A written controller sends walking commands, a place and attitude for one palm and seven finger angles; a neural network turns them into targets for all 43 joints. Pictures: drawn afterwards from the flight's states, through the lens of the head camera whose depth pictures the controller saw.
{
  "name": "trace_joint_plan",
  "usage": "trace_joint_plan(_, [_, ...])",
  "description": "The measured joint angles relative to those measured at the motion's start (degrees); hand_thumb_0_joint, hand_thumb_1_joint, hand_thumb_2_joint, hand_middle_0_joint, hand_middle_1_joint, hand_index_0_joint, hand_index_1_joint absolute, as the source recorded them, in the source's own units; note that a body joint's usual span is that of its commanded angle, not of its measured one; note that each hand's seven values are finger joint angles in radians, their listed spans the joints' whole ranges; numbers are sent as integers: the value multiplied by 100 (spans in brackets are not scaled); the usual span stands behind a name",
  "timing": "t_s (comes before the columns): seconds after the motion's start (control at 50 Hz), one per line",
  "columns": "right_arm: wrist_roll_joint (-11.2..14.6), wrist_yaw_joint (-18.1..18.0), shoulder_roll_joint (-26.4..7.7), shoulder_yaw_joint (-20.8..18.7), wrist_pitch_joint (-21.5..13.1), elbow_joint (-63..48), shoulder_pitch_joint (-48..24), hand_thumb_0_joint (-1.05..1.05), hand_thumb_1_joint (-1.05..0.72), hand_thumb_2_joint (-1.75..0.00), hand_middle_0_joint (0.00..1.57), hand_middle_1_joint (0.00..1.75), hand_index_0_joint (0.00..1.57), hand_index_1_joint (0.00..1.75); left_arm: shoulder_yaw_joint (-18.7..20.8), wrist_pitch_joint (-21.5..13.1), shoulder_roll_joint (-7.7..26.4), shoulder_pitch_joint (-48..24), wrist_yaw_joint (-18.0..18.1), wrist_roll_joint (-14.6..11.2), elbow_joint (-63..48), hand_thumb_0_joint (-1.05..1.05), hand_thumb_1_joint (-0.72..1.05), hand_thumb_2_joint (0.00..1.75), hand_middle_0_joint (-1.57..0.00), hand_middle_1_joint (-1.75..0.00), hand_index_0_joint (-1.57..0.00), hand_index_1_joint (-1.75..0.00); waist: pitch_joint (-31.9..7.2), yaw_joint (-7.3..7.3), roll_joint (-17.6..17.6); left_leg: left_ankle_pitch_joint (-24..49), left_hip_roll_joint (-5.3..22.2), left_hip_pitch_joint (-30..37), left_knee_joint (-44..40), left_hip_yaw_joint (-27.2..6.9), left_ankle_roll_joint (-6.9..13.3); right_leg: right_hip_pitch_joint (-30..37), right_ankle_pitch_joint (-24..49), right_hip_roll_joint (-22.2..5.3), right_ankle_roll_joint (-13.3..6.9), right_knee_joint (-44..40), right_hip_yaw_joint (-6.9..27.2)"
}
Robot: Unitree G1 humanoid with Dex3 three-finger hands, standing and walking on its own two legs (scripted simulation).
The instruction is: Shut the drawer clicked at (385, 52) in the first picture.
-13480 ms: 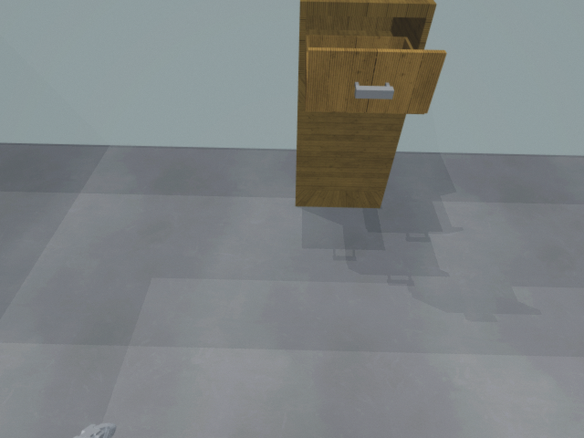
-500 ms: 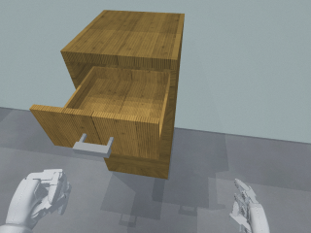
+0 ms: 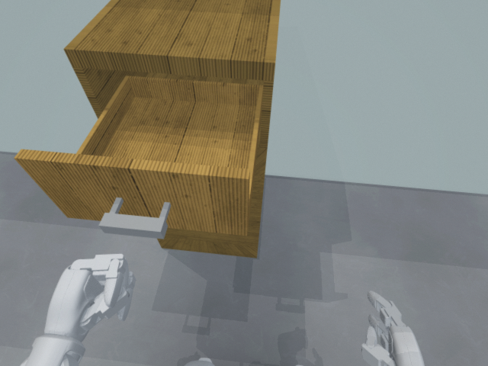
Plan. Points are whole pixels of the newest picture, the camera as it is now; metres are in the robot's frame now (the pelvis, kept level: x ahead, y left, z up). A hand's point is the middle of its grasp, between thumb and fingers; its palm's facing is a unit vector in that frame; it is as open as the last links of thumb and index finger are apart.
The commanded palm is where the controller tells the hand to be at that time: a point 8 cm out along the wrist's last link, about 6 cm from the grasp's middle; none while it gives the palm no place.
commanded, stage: bring the fist close to the handle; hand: left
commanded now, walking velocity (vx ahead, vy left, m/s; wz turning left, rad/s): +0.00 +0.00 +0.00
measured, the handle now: (138, 215) +0.35 +0.20 +0.04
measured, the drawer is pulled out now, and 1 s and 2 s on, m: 0.25 0.25 0.14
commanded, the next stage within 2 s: push the drawer shut in 0.66 s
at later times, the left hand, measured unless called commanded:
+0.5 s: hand (145, 279) +0.24 +0.16 +0.04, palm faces -0.05 -0.99 -0.09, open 3.3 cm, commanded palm +0.21 +0.22 +0.04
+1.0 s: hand (146, 267) +0.26 +0.17 +0.03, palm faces -0.06 -1.00 -0.07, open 3.3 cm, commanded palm +0.24 +0.23 +0.04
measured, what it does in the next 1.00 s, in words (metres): stands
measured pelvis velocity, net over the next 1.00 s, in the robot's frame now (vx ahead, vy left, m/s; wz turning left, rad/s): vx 0.00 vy -0.02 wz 0.00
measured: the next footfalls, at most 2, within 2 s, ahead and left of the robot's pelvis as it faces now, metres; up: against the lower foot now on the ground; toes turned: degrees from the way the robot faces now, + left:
none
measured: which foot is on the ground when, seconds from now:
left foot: down 0.00-1.00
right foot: down 0.00-1.00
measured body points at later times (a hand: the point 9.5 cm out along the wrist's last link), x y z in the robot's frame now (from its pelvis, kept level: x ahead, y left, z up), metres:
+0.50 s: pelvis +0.00 -0.01 -0.02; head +0.06 -0.02 +0.43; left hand +0.23 +0.22 +0.05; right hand +0.16 -0.25 -0.10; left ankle +0.00 +0.11 -0.70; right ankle +0.00 -0.11 -0.70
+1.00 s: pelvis +0.00 -0.02 -0.02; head +0.06 -0.03 +0.43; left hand +0.25 +0.22 +0.04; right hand +0.16 -0.27 -0.11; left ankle +0.00 +0.11 -0.70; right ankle +0.00 -0.11 -0.70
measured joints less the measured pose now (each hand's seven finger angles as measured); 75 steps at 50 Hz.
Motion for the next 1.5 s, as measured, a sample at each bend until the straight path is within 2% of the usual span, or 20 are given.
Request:
trace_joint_plan(0.34, [-53,70,33,51,469,-257,-21,1,-91,-90,20,30,21,30,-155,-122,1,-731,246,157,545,2,90,90,-139,-160,-140,-160,-166,-74,3,-252,33,-861,694,0,-30,-886,-263,4,-43,726,19])
trace_joint_plan(0.48, [-9,65,8,5,625,-291,70,1,-91,-90,20,30,21,30,-75,-156,81,-546,288,75,330,2,90,90,-139,-160,-140,-160,-245,-102,59,-266,71,-819,667,-27,-74,-846,-283,45,-83,703,-6])
trace_joint_plan(0.64, [13,22,-58,-1,691,-338,41,1,-91,-90,20,30,21,30,17,-78,123,-593,162,-20,598,2,90,90,-139,-160,-140,-160,-241,-122,64,-246,92,-823,646,-56,-127,-865,-297,67,-137,724,-32])
trace_joint_plan(0.8, [35,4,-60,-26,702,-295,19,1,-91,-90,20,30,21,30,209,-322,189,-539,18,-136,654,2,90,90,-139,-160,-140,-160,-293,-102,37,-249,122,-773,626,-106,-178,-804,-315,100,-183,704,-80])
trace_joint_plan(1.08, [42,-32,-90,58,681,-178,-17,1,-91,-90,20,30,21,30,379,-208,337,-1536,-244,-209,1415,2,88,90,-139,-160,-140,-160,-214,-149,30,-228,131,-867,648,-90,-165,-900,-273,111,-172,708,-60])
trace_joint_plan(1.18, [47,-1,-119,45,704,-182,97,1,-91,-90,20,30,21,30,310,-114,284,-1517,-177,-198,1453,2,86,90,-139,-160,-140,-160,-238,-150,75,-189,99,-782,543,-62,-128,-815,-226,84,-132,600,-33])
trace_joint_plan(1.26, [31,-9,-151,42,689,-149,105,1,-91,-90,20,30,21,30,223,-215,227,-1667,-105,-140,1562,0,85,91,-139,-160,-140,-160,-202,-111,82,-171,63,-838,574,-61,-99,-860,-213,47,-107,629,-32])
trace_joint_plan(1.38, [32,-35,-147,63,708,-19,5,1,-91,-90,20,30,21,30,147,-323,229,-2175,-71,-22,1865,-4,81,93,-140,-160,-140,-160,-121,-35,35,-139,21,-1046,722,-108,-76,-1031,-194,2,-95,757,-76])
trace_joint_plan(1.5, [63,-105,-121,137,737,49,-95,1,-91,-90,20,30,21,30,62,-181,358,-2817,-39,38,2301,-7,79,95,-140,-160,-141,-160,-66,-34,27,-81,3,-1178,800,-155,-66,-1125,-134,-17,-93,798,-122])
